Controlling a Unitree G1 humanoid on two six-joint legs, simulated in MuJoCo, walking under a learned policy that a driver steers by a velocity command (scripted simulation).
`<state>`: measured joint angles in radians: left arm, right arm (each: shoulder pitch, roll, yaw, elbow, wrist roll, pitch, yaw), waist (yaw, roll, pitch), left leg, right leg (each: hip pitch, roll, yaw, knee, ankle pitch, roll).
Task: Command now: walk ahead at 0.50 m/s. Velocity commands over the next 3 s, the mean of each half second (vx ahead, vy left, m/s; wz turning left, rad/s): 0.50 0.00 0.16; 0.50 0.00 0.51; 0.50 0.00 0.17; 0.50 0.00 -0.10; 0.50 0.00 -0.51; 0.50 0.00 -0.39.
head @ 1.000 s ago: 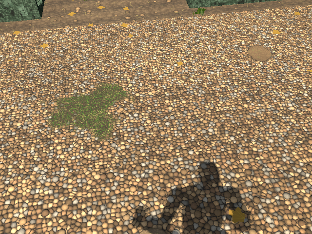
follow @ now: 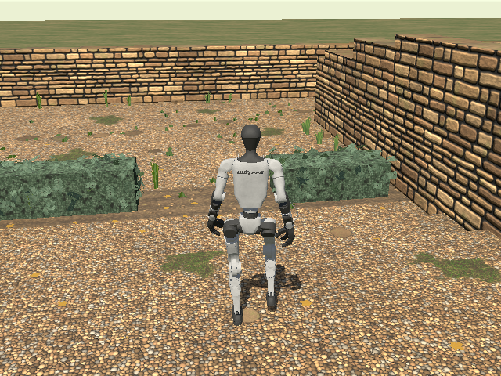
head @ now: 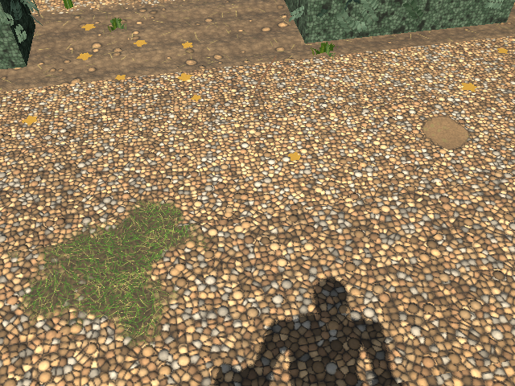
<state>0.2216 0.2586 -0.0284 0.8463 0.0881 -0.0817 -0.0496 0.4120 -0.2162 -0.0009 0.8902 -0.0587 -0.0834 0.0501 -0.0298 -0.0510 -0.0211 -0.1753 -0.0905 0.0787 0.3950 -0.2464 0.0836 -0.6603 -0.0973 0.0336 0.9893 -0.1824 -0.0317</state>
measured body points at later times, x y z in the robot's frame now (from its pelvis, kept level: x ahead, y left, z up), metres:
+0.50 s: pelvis +0.30 -0.07 +0.00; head +0.31 -0.06 +0.45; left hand +0.24 +0.17 -0.14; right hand +0.45 -0.28 -0.12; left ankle +0.40 +0.11 -0.66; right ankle +0.30 -0.14 -0.74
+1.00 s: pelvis +0.65 +0.08 -0.16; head +0.65 +0.09 +0.28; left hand +0.41 +0.19 -0.30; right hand +0.88 -0.07 -0.28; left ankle +0.66 +0.16 -0.90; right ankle +0.41 -0.15 -0.63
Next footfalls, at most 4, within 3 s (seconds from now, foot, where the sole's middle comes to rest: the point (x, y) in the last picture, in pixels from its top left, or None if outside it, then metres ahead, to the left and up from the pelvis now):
0.22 right None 0.34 -0.14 -0.77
0.94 left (200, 351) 0.70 0.18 -0.94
1.32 right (224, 245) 1.09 0.12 -0.94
2.04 left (123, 231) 1.30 0.54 -1.10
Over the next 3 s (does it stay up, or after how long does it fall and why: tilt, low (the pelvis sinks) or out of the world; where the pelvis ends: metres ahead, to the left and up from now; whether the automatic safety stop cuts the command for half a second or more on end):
stays up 1.72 0.43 -0.35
